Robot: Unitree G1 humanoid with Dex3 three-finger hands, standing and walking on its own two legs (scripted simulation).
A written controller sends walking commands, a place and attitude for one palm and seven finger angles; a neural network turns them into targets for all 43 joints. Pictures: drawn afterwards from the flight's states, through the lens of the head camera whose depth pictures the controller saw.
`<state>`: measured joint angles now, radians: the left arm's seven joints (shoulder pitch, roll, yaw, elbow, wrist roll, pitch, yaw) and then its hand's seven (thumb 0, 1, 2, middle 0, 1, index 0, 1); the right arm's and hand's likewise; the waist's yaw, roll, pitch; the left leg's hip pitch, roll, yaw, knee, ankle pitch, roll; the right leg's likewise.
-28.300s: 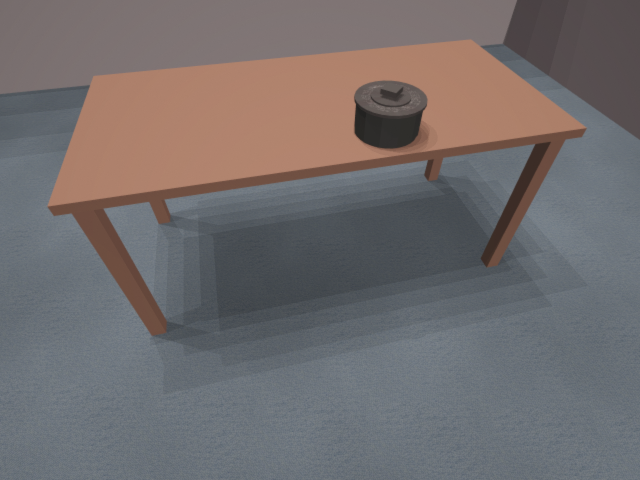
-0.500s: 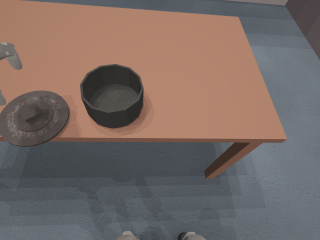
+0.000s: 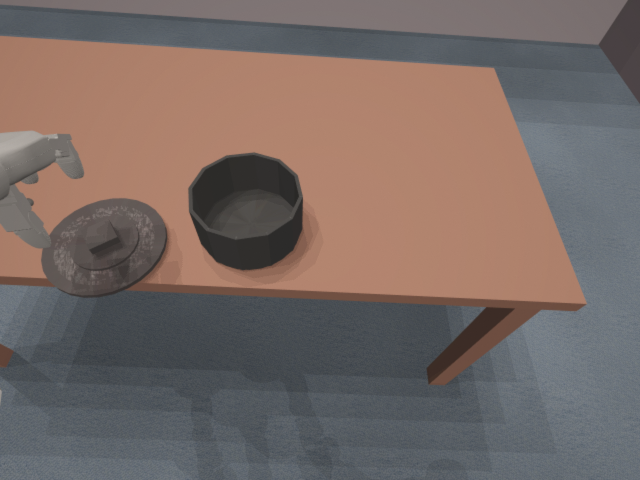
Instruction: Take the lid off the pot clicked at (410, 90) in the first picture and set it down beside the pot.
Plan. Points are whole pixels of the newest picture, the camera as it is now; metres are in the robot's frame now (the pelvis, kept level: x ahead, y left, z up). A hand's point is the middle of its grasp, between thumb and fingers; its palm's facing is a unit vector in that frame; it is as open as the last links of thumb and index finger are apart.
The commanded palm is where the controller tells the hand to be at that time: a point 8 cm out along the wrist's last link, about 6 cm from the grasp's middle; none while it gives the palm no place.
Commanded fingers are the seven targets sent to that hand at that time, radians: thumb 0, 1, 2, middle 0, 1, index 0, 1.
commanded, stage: draw the hand back to the body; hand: left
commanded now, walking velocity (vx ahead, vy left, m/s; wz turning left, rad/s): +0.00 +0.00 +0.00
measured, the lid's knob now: (100, 236) +0.48 +0.35 -0.07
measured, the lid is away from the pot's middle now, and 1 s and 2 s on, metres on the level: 0.24 0.24 0.24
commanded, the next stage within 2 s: step back with the hand held close in 1.76 s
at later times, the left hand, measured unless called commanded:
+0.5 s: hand (70, 183) +0.40 +0.27 +0.15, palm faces +0.46 -0.83 -0.32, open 9.7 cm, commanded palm +0.34 +0.30 +0.17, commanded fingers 0.00 0.56 0.57 -0.22 -0.65 -0.22 -0.65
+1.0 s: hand (85, 258) +0.30 +0.22 +0.16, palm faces +0.48 -0.82 -0.32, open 7.6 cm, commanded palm +0.24 +0.24 +0.18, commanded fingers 0.00 0.90 0.90 -0.20 -0.30 -0.20 -0.30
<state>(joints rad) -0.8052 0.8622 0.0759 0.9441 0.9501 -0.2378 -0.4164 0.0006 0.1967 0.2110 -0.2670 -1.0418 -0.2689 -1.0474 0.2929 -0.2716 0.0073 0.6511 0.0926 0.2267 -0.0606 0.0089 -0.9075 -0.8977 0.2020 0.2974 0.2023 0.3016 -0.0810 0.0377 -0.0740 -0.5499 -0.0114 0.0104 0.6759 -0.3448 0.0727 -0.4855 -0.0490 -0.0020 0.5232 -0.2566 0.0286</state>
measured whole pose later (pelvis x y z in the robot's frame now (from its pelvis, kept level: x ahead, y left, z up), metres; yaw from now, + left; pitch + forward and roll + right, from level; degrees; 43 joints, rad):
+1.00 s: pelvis +0.02 -0.07 +0.02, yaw +1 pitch -3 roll -1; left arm -0.01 0.38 0.34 0.11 -0.06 -0.07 0.10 0.01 0.82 0.83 -0.22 -0.38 -0.22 -0.38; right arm 0.17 -0.25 0.03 0.66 0.04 -0.08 -0.08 0.02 -0.91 -0.90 0.20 0.30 0.20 0.30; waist 0.03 0.07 0.02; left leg -0.10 0.05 -0.01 0.42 -0.28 -0.03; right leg -0.10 0.00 -0.04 0.40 -0.26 -0.01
